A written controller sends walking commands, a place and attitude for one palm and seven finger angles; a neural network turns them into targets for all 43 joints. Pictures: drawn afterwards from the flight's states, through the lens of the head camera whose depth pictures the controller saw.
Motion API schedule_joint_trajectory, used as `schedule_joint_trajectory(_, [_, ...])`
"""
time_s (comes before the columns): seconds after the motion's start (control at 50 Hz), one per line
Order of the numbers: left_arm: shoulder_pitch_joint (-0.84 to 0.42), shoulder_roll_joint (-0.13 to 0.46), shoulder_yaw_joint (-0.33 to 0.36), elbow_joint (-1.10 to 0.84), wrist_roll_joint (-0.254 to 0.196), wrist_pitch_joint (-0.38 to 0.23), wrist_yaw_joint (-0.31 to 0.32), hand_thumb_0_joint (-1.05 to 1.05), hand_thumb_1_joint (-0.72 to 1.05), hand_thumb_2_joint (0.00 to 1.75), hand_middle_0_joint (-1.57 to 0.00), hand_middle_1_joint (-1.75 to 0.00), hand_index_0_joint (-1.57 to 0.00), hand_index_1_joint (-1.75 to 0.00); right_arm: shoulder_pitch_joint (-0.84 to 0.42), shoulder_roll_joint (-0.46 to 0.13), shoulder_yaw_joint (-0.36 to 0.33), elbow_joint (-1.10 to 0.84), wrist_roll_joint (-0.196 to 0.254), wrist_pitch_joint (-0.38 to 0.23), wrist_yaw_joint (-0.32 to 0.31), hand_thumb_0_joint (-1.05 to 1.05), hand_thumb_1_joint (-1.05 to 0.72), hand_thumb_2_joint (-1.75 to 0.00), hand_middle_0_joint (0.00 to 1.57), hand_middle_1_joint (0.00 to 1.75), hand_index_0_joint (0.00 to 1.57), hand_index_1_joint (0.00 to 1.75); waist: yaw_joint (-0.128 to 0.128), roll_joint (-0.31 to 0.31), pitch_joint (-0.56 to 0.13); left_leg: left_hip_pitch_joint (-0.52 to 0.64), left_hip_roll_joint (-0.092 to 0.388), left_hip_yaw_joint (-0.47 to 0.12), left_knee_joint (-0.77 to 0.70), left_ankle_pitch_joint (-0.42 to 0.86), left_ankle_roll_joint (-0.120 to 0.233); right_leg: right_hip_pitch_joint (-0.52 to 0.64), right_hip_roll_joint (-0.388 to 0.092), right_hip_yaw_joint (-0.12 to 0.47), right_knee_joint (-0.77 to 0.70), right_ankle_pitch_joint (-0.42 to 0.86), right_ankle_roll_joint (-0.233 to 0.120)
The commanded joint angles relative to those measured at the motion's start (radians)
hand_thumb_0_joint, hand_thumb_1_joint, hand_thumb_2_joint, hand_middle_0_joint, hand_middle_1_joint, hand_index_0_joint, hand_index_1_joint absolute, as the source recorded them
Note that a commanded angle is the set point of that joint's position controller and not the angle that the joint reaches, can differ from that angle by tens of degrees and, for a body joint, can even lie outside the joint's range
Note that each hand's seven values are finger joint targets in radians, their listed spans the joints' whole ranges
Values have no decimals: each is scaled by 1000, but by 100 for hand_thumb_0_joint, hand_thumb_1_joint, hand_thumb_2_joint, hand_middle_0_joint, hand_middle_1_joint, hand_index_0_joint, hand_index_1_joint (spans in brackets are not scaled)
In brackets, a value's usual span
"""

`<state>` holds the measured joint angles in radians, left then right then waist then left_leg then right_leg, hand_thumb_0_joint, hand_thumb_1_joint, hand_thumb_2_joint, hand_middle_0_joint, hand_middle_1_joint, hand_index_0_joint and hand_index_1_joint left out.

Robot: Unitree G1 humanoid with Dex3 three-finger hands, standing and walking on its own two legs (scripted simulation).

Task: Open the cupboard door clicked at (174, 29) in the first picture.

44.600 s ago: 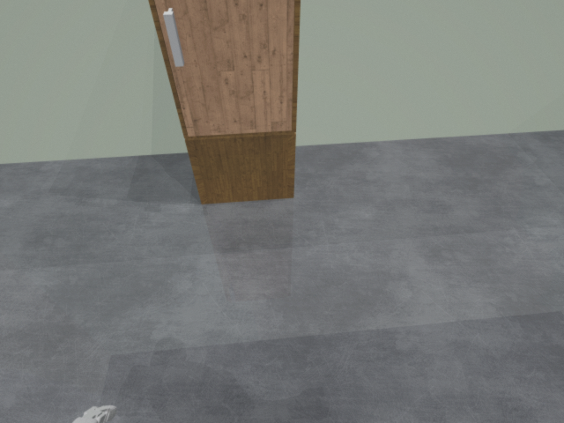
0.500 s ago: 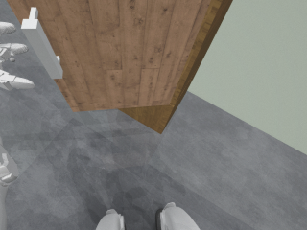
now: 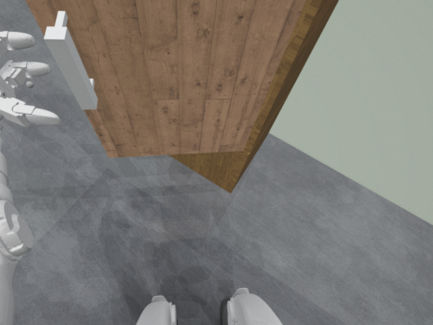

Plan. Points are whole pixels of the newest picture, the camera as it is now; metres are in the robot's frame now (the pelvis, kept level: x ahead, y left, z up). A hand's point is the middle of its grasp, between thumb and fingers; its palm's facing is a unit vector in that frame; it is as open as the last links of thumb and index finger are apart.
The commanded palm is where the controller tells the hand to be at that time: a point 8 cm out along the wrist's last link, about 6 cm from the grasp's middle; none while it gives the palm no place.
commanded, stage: move the hooked fingers beside the handle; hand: left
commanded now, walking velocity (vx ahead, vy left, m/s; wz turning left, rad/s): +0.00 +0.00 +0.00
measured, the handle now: (77, 64) +0.55 +0.21 +0.10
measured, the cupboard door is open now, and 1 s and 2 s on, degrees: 39 38 37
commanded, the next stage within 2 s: slide the fingers in behind the handle in 0.04 s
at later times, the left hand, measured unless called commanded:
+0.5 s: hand (46, 83) +0.50 +0.25 +0.10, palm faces +0.03 -1.00 -0.01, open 14.0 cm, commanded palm +0.47 +0.28 +0.10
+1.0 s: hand (73, 82) +0.50 +0.21 +0.10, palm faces +0.03 -1.00 -0.01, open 13.9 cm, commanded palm +0.48 +0.25 +0.10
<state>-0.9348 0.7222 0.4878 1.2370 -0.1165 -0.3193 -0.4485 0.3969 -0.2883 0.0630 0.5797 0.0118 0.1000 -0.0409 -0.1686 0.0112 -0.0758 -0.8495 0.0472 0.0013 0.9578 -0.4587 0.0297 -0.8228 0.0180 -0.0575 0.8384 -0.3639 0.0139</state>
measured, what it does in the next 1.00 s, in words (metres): stands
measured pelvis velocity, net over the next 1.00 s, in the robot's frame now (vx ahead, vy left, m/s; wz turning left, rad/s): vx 0.00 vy -0.01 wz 0.00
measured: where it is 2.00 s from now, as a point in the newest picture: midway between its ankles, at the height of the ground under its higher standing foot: outside the picture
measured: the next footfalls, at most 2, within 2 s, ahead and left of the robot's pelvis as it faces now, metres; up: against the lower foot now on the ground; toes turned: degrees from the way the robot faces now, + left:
none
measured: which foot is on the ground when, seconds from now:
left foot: down 0.00-1.00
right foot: down 0.00-1.00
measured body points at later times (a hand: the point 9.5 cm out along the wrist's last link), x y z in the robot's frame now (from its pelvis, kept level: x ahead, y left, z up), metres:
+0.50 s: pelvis +0.00 +0.00 +0.00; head +0.12 +0.02 +0.43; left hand +0.49 +0.30 +0.11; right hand -0.01 -0.27 -0.10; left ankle -0.01 +0.09 -0.69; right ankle +0.01 -0.14 -0.69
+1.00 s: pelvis +0.00 -0.01 +0.00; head +0.12 +0.01 +0.43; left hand +0.50 +0.26 +0.10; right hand -0.01 -0.27 -0.11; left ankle -0.01 +0.09 -0.69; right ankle +0.01 -0.14 -0.69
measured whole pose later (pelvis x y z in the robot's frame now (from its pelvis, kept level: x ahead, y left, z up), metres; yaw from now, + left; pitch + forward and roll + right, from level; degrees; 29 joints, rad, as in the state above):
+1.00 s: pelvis +0.00 -0.01 +0.00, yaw +0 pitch +20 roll -3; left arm -0.94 0.57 0.41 1.19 -0.11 -0.35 -0.30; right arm 0.42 -0.28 0.04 0.61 0.00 0.07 -0.02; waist -0.17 0.02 -0.08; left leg -0.85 0.04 0.00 0.95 -0.45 0.02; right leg -0.83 0.02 -0.05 0.85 -0.37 0.01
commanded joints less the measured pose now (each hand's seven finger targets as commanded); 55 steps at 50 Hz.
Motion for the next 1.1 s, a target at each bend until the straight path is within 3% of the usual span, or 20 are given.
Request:
schedule_joint_trajectory(0.0, [-438,293,21,-222,-23,-57,-7,0,-50,30,-30,-120,-30,-120,191,-195,-75,-33,-8,-15,-19,0,-90,-90,20,30,20,30,-12,187,-471,378,-10,-58,-95,488,-10,150,39,15,-52,303,-32])
schedule_joint_trajectory(0.12, [-429,322,51,-248,-23,-64,1,0,-50,30,-30,-120,-30,-120,200,-194,-78,-29,-11,-16,-17,0,-90,-90,20,30,20,30,1,200,-517,391,-10,-58,-91,513,-10,175,41,16,-49,326,-33])
schedule_joint_trajectory(0.14, [-405,280,21,-229,-23,-57,-1,0,-50,30,-30,-120,-30,-120,197,-188,-76,-33,-9,-15,-13,0,-90,-90,20,30,20,30,0,199,-488,379,-12,-53,-97,497,-10,170,42,13,-55,316,-32])
schedule_joint_trajectory(0.22, [-408,255,11,-235,-28,-48,12,0,-50,30,-30,-120,-30,-120,198,-188,-78,-35,-9,-13,-12,0,-90,-90,20,30,20,30,-7,175,-469,369,-11,-52,-105,463,-5,166,43,11,-63,297,-30])
schedule_joint_trajectory(0.28, [-409,253,21,-267,-33,-55,29,0,-50,30,-30,-120,-30,-120,200,-188,-79,-38,-11,-17,-10,0,-90,-90,20,30,20,30,0,187,-468,377,-13,-51,-110,476,-5,174,43,11,-62,307,-36])
schedule_joint_trajectory(0.32, [-384,280,43,-233,-27,-53,39,0,-50,30,-30,-120,-30,-120,201,-189,-80,-36,-11,-16,-10,0,-90,-90,20,30,20,30,2,138,-455,336,-12,-48,-110,452,-3,196,42,15,-63,310,-30])
schedule_joint_trajectory(0.4, [-384,260,33,-287,-18,-74,52,0,-50,30,-30,-120,-30,-120,199,-183,-83,-41,-12,-19,-4,0,-90,-90,20,30,20,30,17,194,-503,383,-14,-46,-111,486,-9,201,41,16,-56,326,-33])
schedule_joint_trajectory(0.44, [-371,195,-4,-285,-26,-75,52,0,-50,30,-30,-120,-30,-120,192,-177,-85,-38,-11,-20,1,0,-90,-90,20,30,20,30,10,192,-479,399,-11,-47,-111,494,-11,177,44,11,-61,317,-33])
schedule_joint_trajectory(0.54, [-394,167,-15,-256,-37,-64,68,0,-50,30,-30,-120,-30,-120,186,-179,-85,-29,-9,-25,-1,0,-90,-90,20,30,20,30,-5,138,-428,357,-14,-45,-119,430,-5,175,40,13,-71,292,-29])
schedule_joint_trajectory(0.56, [-384,190,-3,-255,-29,-64,75,0,-50,30,-30,-120,-30,-120,185,-180,-84,-32,-8,-24,-2,0,-90,-90,20,30,20,30,5,129,-423,335,-16,-45,-123,414,-5,190,38,15,-69,286,-31])
schedule_joint_trajectory(0.6, [-420,156,-30,-290,-21,-80,88,0,-50,30,-30,-120,-30,-120,182,-176,-85,-29,-10,-29,0,0,-90,-90,20,30,20,30,-1,171,-451,387,-14,-56,-121,440,-11,157,37,10,-61,279,-34])
schedule_joint_trajectory(0.62, [-433,127,-53,-274,-17,-81,95,0,-50,30,-30,-120,-30,-120,178,-173,-84,-26,-10,-30,1,0,-90,-90,20,30,20,30,-10,172,-422,387,-13,-59,-121,424,-13,130,38,8,-65,256,-34])
schedule_joint_trajectory(0.68, [-446,172,-10,-265,-18,-91,117,0,-50,30,-30,-120,-30,-120,185,-180,-84,-23,-14,-37,0,0,-90,-90,20,30,20,30,-4,133,-442,360,-17,-61,-117,406,-8,161,37,12,-57,255,-36])
schedule_joint_trajectory(0.74, [-461,128,-52,-215,-3,-81,127,0,-50,30,-30,-120,-30,-120,179,-176,-81,-19,-12,-42,1,0,-90,-90,20,30,20,30,-22,125,-402,330,-18,-58,-117,365,-8,137,33,14,-62,233,-31])
schedule_joint_trajectory(0.82, [-487,165,-22,-253,5,-93,142,0,-50,30,-30,-120,-30,-120,188,-176,-82,-21,-17,-46,1,0,-90,-90,20,30,20,30,-10,152,-494,354,-20,-57,-104,414,-8,173,32,21,-46,280,-31])
schedule_joint_trajectory(0.88, [-469,105,-53,-292,-3,-103,141,0,-50,30,-30,-120,-30,-120,195,-169,-87,-19,-19,-47,10,0,-90,-90,20,30,20,30,-8,179,-527,417,-16,-61,-95,498,-13,166,37,13,-40,318,-35])
schedule_joint_trajectory(0.92, [-464,57,-83,-265,-11,-90,141,0,-50,30,-30,-120,-30,-120,190,-165,-88,-12,-17,-44,13,0,-90,-90,20,30,20,30,-21,148,-492,396,-15,-56,-96,478,-11,157,39,13,-50,316,-29])
schedule_joint_trajectory(0.96, [-461,92,-53,-250,-12,-77,150,0,-50,30,-30,-120,-30,-120,194,-172,-88,-10,-16,-41,11,0,-90,-90,20,30,20,30,-15,118,-464,351,-18,-53,-108,428,-6,180,37,15,-57,299,-29])
schedule_joint_trajectory(1.0, [-449,96,-46,-280,-7,-82,160,0,-50,30,-30,-120,-30,-120,196,-169,-90,-14,-17,-42,13,0,-90,-90,20,30,20,30,-4,144,-497,374,-20,-49,-106,459,-7,189,36,16,-54,323,-31])
schedule_joint_trajectory(1.08, [-429,51,-70,-287,-5,-94,175,0,-50,30,-30,-120,-30,-120,197,-160,-91,-18,-19,-43,20,0,-90,-90,20,30,20,30,-6,127,-467,359,-23,-46,-108,454,-5,201,39,16,-55,330,-34])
